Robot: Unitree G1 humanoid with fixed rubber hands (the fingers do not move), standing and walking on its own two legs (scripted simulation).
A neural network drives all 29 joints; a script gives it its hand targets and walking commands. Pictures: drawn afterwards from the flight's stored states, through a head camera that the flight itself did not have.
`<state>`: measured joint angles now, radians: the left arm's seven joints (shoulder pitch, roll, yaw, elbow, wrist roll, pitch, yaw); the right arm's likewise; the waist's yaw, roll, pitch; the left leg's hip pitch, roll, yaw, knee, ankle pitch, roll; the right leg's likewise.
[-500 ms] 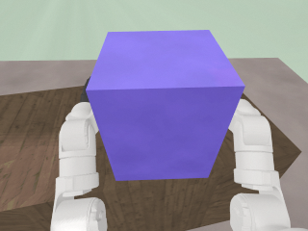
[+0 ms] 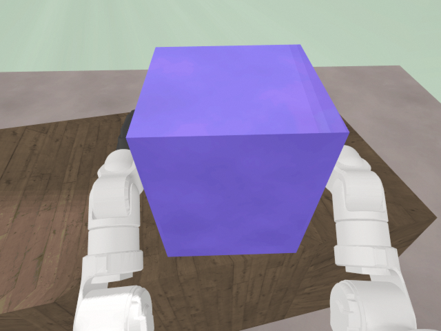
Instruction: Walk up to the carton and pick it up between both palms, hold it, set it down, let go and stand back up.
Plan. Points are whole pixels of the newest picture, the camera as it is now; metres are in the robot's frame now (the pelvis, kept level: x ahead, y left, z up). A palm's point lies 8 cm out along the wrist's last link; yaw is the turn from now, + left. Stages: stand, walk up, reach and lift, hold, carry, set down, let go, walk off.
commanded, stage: hold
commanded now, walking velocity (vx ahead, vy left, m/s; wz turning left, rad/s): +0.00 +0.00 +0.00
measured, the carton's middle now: (230, 156) +0.38 +0.00 +0.15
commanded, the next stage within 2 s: none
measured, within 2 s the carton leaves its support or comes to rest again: neither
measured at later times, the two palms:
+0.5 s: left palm (129, 154) +0.35 +0.17 +0.19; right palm (338, 152) +0.35 -0.17 +0.18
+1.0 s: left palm (109, 161) +0.31 +0.18 +0.21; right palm (338, 155) +0.32 -0.16 +0.20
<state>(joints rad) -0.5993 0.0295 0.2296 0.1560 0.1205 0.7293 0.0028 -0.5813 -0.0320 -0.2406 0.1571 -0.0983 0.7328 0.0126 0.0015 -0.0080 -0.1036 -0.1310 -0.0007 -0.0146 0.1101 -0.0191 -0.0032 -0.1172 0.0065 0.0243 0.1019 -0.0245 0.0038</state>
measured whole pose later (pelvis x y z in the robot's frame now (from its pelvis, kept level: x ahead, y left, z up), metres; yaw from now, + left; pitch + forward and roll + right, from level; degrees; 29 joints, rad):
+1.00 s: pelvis -0.04 +0.01 +0.00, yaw +0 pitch -1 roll +0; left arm -0.64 0.04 0.24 0.12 0.12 0.84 0.00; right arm -0.62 -0.03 -0.26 0.13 -0.10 0.83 0.01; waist 0.01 -0.01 -0.11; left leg -0.15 -0.01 -0.01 0.16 0.00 0.01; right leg -0.14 0.00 0.02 0.17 -0.01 0.01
